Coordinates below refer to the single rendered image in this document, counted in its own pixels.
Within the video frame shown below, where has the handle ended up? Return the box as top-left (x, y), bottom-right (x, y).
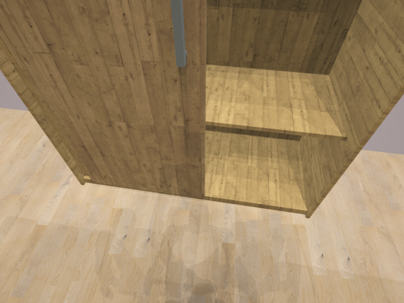
top-left (170, 0), bottom-right (187, 67)

